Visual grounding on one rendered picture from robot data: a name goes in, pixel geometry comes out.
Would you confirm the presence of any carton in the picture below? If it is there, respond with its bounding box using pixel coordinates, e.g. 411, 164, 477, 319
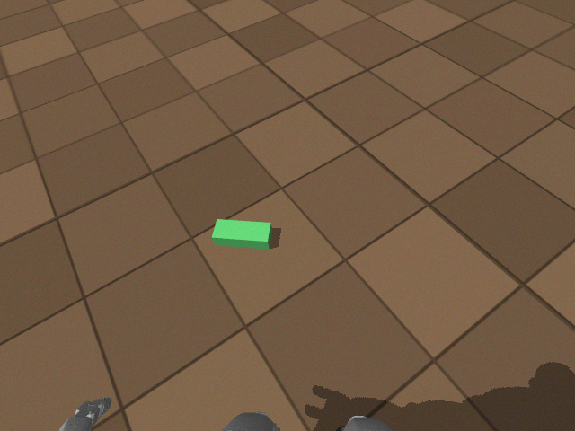
212, 219, 272, 250

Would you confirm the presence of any left robot hand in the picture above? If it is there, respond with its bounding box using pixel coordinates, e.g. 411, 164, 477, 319
59, 397, 111, 431

